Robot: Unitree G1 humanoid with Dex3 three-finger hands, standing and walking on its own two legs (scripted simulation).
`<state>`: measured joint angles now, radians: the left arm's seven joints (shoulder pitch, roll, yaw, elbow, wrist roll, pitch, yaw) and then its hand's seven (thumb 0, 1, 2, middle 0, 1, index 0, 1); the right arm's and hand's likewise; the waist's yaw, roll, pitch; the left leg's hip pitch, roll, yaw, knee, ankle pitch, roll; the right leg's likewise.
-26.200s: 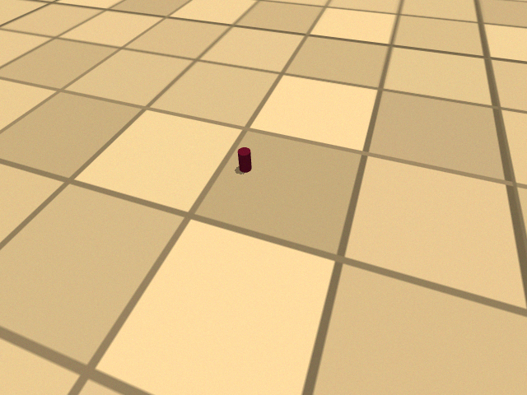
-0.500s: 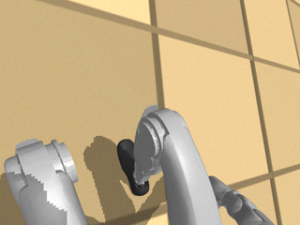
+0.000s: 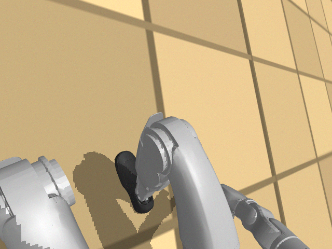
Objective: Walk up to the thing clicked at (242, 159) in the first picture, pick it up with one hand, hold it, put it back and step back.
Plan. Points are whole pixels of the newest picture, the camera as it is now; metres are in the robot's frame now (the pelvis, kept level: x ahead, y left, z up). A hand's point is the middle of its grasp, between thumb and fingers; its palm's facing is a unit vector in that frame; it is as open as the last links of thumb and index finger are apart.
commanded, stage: lower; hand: left
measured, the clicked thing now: out of the picture +0.47 +0.32 -0.23
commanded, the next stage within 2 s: loosen in 0.04 s
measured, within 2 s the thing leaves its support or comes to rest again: rests again in 0.88 s
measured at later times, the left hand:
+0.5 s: hand out of the picture +0.47 +0.32 -0.17, palm faces +0.55 -0.83 +0.00, open 7.4 cm
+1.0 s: hand out of the picture +0.48 +0.32 -0.17, palm faces +0.55 -0.84 +0.00, open 15.4 cm
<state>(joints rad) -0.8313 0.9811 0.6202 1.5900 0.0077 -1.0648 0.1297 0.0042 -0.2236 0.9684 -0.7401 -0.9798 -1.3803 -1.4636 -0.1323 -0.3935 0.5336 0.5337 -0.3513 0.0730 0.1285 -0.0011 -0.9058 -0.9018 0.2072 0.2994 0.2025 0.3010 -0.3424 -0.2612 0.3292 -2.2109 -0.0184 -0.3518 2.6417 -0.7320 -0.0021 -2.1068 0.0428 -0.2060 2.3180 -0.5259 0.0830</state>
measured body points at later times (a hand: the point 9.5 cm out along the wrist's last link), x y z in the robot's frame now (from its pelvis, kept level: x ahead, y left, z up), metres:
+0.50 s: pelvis +0.00 +0.00 +0.00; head +0.25 +0.19 +0.32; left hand +0.44 +0.37 -0.17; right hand +0.13 -0.25 -0.02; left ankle +0.08 +0.12 -0.26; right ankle +0.16 -0.13 -0.26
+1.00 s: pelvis +0.00 +0.00 +0.01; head +0.25 +0.19 +0.32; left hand +0.44 +0.36 -0.17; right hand +0.14 -0.25 -0.02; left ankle +0.08 +0.12 -0.26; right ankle +0.16 -0.13 -0.26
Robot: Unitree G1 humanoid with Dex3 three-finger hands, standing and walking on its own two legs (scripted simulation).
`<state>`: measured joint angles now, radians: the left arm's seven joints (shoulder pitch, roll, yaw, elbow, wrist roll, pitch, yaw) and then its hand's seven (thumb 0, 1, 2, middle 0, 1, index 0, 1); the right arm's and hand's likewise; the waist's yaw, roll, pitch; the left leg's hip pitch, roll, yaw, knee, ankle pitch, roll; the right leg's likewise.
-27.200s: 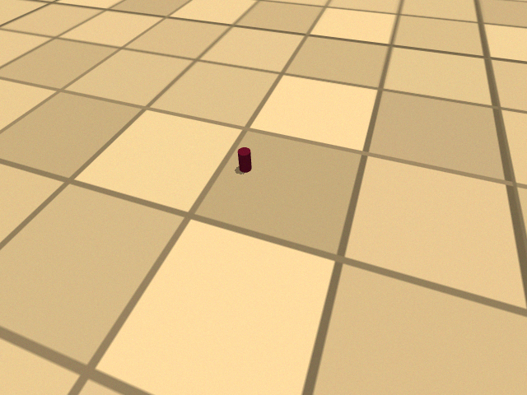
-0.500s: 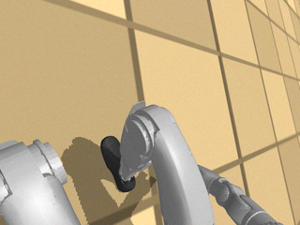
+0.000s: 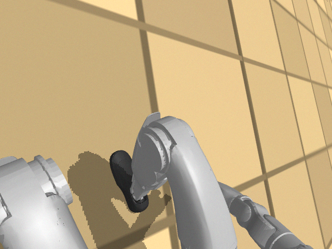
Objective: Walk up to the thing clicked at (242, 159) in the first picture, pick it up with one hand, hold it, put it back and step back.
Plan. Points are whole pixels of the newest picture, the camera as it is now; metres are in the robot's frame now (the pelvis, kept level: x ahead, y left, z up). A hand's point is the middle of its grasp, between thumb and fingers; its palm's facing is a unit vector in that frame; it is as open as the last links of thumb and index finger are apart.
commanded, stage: withdraw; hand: left
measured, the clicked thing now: out of the picture +0.47 +0.33 -0.23
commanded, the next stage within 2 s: rise in 0.26 s
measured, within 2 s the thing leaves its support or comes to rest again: neither
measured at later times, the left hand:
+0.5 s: hand out of the picture +0.43 +0.43 -0.11, palm faces +0.52 -0.85 -0.12, open 17.4 cm
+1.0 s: hand out of the picture +0.29 +0.38 +0.05, palm faces +0.31 -0.81 -0.50, open 17.3 cm
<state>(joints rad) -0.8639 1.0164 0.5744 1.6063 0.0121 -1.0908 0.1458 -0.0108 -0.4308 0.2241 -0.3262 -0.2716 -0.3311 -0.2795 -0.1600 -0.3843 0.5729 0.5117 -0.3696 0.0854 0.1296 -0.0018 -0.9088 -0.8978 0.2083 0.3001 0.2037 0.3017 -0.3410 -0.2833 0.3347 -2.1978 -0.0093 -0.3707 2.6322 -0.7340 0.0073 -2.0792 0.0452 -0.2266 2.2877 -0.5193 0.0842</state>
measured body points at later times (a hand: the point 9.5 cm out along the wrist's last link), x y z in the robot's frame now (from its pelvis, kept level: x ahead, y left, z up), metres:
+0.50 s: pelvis +0.00 +0.00 +0.02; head +0.22 +0.19 +0.36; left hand +0.40 +0.47 -0.10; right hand +0.16 -0.25 -0.03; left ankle +0.08 +0.11 -0.27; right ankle +0.17 -0.13 -0.26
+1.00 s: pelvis +0.02 -0.01 +0.14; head +0.19 +0.08 +0.54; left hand +0.27 +0.42 +0.08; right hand +0.22 -0.22 +0.02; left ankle +0.08 +0.11 -0.27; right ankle +0.17 -0.13 -0.26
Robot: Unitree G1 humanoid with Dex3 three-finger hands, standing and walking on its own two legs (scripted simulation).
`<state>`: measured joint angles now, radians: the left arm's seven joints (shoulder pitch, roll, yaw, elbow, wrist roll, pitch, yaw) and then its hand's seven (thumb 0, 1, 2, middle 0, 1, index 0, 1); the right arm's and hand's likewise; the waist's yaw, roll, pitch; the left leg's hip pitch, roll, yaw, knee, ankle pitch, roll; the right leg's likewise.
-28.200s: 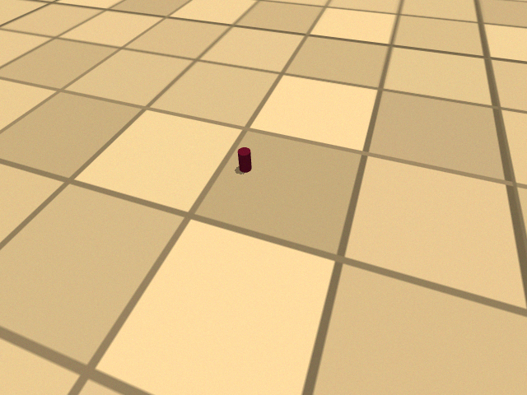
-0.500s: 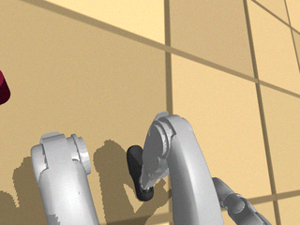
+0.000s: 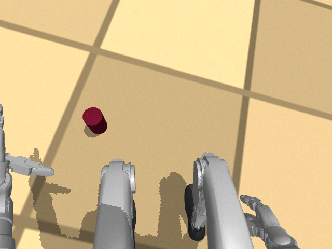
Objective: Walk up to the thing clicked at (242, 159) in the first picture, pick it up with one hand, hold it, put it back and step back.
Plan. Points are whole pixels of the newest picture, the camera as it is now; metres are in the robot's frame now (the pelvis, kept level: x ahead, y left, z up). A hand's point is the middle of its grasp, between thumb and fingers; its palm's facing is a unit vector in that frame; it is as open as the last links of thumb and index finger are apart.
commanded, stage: home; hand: left
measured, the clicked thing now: (95, 121) +0.50 +0.25 -0.38
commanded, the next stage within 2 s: none
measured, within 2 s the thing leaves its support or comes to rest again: neither
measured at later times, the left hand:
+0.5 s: hand (32, 152) +0.29 +0.22 +0.11, palm faces +0.19 -0.91 -0.37, open 17.4 cm
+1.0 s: hand out of the picture +0.25 +0.18 +0.23, palm faces +0.21 -0.94 -0.29, open 17.3 cm
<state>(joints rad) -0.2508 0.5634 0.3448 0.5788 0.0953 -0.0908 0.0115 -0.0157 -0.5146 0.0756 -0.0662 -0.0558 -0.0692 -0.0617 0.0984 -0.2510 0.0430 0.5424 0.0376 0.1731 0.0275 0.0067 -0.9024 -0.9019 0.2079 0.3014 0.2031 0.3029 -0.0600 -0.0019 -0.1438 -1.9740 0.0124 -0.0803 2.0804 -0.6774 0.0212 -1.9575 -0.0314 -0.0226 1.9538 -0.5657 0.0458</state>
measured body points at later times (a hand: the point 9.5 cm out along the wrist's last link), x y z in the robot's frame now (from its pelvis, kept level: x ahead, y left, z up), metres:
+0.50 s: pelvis +0.07 -0.03 +0.21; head +0.17 +0.00 +0.65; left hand +0.28 +0.26 +0.14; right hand +0.25 -0.27 +0.12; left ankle +0.08 +0.11 -0.40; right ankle +0.12 -0.15 -0.40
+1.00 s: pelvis +0.10 -0.01 +0.28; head +0.11 -0.01 +0.73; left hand +0.23 +0.23 +0.25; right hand +0.29 -0.23 +0.22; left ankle +0.08 +0.11 -0.40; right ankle +0.12 -0.15 -0.40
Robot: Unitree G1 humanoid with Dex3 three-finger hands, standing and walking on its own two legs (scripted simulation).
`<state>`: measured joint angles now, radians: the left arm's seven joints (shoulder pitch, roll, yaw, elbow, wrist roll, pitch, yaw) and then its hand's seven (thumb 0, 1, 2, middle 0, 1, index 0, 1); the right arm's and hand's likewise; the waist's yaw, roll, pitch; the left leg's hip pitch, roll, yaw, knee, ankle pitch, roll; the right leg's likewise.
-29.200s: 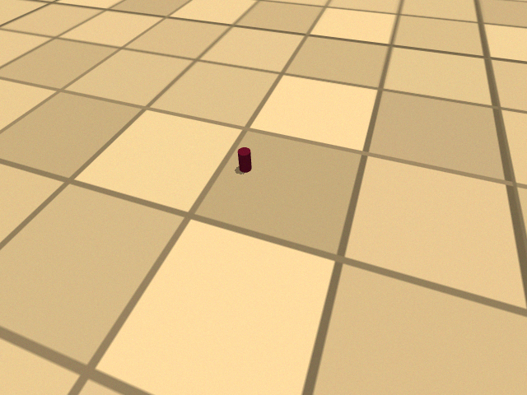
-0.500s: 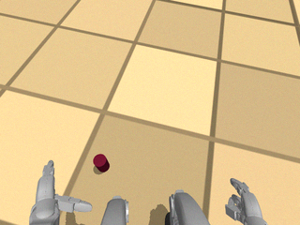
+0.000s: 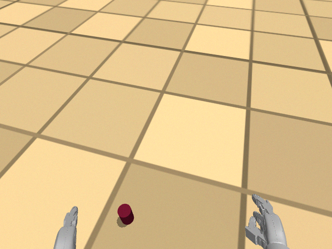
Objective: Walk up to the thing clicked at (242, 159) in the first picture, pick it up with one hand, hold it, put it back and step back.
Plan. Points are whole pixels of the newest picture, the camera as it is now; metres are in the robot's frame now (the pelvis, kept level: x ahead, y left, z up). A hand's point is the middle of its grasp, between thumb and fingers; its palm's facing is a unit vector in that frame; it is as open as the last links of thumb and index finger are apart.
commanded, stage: home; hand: left
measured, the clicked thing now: (126, 214) +0.43 +0.22 -0.66
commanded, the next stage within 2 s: stand in 1.42 s
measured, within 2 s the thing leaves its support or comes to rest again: neither
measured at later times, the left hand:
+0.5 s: hand (96, 246) +0.16 +0.18 -0.05, palm faces +0.10 -0.95 -0.29, open 17.6 cm
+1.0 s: hand (100, 244) +0.17 +0.17 -0.05, palm faces +0.11 -0.96 -0.27, open 17.6 cm
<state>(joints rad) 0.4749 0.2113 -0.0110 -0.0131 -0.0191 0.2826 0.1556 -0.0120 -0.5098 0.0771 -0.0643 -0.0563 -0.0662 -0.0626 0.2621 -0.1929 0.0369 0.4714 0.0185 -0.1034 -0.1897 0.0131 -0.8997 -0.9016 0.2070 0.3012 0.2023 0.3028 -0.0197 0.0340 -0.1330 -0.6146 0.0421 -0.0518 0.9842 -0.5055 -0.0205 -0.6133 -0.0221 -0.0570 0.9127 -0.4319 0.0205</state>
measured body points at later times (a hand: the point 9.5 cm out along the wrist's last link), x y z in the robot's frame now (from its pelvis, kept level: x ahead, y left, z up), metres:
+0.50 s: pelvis -0.01 -0.01 +0.00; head +0.00 +0.00 +0.45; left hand +0.15 +0.23 -0.03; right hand +0.14 -0.24 -0.07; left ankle +0.00 +0.13 -0.69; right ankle +0.02 -0.14 -0.69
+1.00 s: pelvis +0.00 -0.01 +0.00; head +0.01 -0.01 +0.45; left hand +0.16 +0.22 -0.03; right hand +0.16 -0.25 -0.07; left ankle +0.00 +0.13 -0.69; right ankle +0.02 -0.14 -0.69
